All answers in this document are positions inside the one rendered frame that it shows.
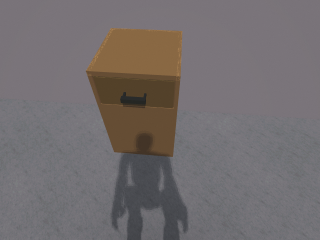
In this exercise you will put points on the cabinet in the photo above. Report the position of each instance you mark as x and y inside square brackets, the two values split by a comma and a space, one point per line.
[139, 54]

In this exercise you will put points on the drawer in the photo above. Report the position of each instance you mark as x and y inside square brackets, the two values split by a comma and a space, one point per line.
[159, 93]

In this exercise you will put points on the handle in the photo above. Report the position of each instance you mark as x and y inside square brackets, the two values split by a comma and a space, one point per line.
[132, 99]

